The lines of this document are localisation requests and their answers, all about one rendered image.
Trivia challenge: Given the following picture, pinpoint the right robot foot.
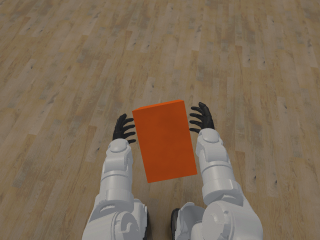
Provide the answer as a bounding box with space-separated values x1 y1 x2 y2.
170 208 180 240

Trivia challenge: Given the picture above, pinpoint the robot right hand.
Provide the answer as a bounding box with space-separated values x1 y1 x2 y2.
189 102 215 134

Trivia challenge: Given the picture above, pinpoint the carton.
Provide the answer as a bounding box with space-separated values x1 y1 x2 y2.
132 99 198 183

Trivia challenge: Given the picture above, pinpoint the robot left upper arm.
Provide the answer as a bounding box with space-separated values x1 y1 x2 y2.
82 210 142 240

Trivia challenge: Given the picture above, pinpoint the robot right forearm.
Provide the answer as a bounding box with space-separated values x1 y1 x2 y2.
195 128 254 212

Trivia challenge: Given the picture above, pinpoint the robot left forearm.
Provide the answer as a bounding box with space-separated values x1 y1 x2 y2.
86 138 134 226

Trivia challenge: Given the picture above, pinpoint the robot right upper arm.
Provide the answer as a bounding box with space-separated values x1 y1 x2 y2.
201 200 264 240

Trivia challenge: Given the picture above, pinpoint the robot left hand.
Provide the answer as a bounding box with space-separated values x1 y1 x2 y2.
112 113 136 144

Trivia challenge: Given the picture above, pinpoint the right robot thigh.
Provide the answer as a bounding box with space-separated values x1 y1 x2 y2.
178 205 205 240

